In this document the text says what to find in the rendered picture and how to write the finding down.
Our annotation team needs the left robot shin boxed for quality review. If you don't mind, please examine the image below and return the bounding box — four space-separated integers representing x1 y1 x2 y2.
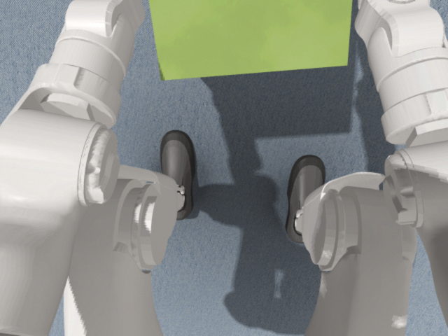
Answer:
118 164 185 239

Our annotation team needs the right robot forearm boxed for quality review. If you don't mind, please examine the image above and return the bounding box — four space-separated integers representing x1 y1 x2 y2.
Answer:
355 0 448 147

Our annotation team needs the robot right thigh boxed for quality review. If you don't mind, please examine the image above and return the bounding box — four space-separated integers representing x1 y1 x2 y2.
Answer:
304 186 413 336

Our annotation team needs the left robot forearm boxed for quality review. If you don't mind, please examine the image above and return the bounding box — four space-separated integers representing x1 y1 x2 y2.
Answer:
0 0 145 131

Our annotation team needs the robot right upper arm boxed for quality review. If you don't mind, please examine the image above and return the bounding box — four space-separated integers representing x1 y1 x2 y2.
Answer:
383 140 448 327

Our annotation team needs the robot left upper arm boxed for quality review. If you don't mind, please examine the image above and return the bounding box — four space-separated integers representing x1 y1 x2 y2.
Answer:
0 108 120 336

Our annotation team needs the carton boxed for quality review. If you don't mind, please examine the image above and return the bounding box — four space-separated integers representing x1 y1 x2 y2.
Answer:
149 0 352 81

